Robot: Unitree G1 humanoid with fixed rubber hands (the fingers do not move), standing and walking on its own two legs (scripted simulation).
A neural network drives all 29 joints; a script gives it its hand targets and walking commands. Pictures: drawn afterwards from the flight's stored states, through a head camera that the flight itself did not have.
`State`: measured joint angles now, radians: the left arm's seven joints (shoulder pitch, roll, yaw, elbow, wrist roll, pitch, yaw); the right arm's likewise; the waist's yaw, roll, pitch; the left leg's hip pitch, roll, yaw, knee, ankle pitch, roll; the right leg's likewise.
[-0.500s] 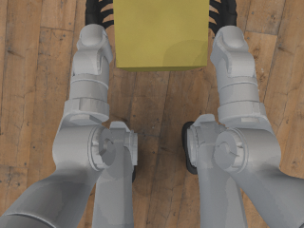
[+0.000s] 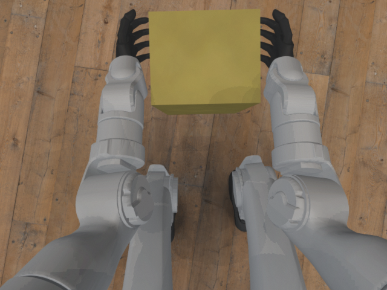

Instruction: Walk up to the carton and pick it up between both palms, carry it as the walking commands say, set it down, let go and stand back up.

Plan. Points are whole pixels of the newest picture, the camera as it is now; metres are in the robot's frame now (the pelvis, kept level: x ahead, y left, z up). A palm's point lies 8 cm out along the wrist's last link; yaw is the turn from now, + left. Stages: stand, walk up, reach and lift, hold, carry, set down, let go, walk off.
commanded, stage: reach and lift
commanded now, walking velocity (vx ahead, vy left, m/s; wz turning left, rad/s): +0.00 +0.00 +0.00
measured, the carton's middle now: (202, 75) +0.50 -0.02 -0.16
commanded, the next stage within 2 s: none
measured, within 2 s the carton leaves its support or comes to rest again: neither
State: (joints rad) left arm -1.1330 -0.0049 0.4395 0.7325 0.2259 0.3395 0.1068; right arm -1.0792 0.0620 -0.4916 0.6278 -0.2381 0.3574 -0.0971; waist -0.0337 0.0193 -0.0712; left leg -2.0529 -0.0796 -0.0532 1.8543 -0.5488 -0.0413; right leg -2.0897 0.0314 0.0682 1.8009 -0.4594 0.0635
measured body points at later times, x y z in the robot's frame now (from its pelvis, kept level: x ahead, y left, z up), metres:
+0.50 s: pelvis +0.01 +0.00 +0.05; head +0.26 -0.01 +0.43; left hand +0.51 +0.12 -0.01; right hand +0.49 -0.15 -0.01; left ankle +0.10 +0.12 -0.44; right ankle +0.13 -0.14 -0.44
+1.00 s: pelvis +0.03 +0.00 +0.11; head +0.23 -0.01 +0.52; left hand +0.49 +0.12 +0.06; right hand +0.47 -0.15 +0.06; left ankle +0.10 +0.12 -0.44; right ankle +0.13 -0.14 -0.44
